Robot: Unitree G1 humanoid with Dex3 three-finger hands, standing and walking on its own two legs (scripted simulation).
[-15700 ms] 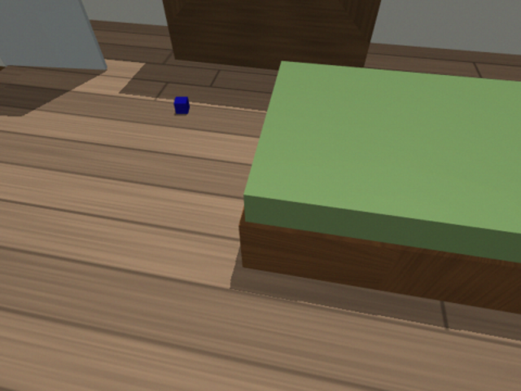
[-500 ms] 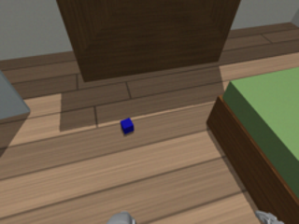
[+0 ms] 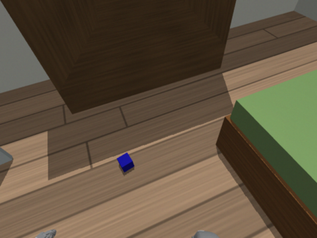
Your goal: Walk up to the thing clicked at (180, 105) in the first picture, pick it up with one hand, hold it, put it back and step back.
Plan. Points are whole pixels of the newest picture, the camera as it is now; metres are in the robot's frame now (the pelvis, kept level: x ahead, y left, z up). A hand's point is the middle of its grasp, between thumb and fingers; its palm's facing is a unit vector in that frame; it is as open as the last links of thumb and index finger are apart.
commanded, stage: walk up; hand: left
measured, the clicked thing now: (125, 162) +0.66 +0.28 -0.72
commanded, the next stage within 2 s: none
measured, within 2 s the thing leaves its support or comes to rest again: neither
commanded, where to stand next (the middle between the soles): +0.28 +0.04 m, yaw +1 degrees
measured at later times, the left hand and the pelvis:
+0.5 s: hand (53, 215) +0.21 +0.34 -0.14, palm faces -0.04 -0.93 -0.35, open 7.4 cm; pelvis +0.17 +0.06 +0.01, yaw +0 degrees
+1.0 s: hand (81, 170) +0.35 +0.29 -0.14, palm faces -0.03 -0.95 -0.32, open 7.4 cm; pelvis +0.22 +0.05 +0.01, yaw +0 degrees
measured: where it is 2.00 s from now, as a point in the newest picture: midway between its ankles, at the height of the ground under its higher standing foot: (161, 231)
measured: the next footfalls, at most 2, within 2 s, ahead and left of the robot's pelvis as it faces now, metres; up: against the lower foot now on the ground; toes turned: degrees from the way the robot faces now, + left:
left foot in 0.30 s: +0.25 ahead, +0.17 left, +0.00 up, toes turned +2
right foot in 0.70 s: +0.33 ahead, -0.08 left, +0.00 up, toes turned -3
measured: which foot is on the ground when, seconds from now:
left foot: up 0.00-0.28, down 0.30-1.00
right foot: down 0.00-0.32, up 0.34-0.68, down 0.70-1.00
